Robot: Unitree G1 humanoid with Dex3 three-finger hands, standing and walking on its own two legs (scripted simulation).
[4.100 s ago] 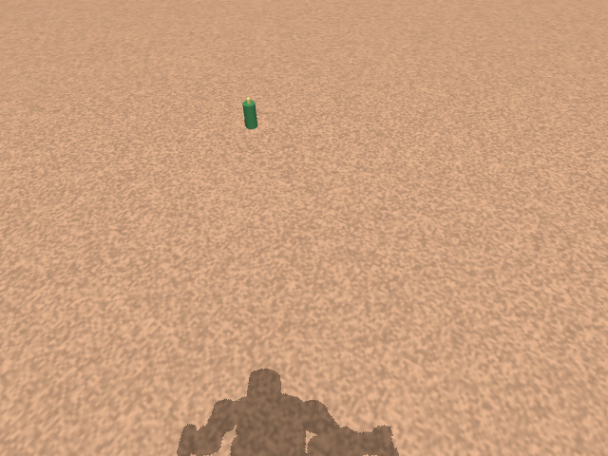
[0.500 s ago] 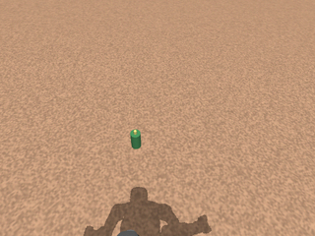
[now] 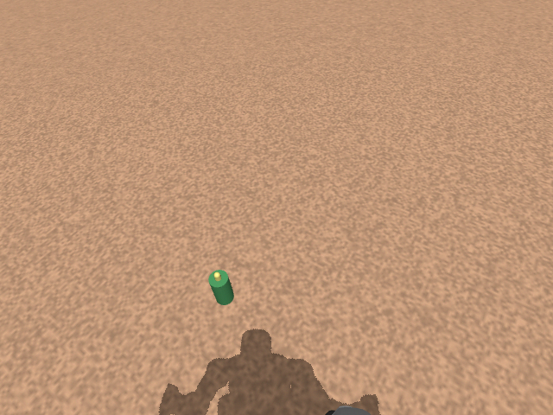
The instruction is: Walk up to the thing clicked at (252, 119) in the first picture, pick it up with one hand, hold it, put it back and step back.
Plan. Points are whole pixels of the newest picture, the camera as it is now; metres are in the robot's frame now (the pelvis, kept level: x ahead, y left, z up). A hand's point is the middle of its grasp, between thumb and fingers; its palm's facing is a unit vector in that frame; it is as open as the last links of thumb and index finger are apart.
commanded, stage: walk up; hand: left
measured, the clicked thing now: (221, 285) +0.67 +0.25 -0.67
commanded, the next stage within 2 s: none
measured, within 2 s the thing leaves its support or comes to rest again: neither
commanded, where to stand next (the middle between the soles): +0.33 +0.03 m, yaw +2 degrees
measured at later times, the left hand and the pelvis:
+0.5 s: hand (111, 404) +0.18 +0.30 -0.15, palm faces +0.00 -0.93 -0.36, open 7.4 cm; pelvis +0.15 +0.02 -0.01, yaw +2 degrees
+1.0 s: hand (142, 317) +0.33 +0.28 -0.14, palm faces -0.05 -0.92 -0.40, open 7.4 cm; pelvis +0.25 +0.02 -0.01, yaw +0 degrees
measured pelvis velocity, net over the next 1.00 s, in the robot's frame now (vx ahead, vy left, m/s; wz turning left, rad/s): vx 0.25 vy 0.02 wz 0.00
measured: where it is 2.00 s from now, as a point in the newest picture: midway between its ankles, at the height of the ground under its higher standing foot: (281, 397)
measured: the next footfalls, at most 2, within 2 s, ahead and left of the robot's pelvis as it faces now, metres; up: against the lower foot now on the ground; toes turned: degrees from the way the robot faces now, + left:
left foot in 0.48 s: +0.28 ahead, +0.15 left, +0.00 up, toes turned +6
right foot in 0.92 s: +0.35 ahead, -0.10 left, +0.00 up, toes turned +0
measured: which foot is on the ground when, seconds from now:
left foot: down 0.00-0.04, up 0.06-0.46, down 0.48-0.96, up 0.98-1.00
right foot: down 0.00-0.50, up 0.52-0.90, down 0.92-1.00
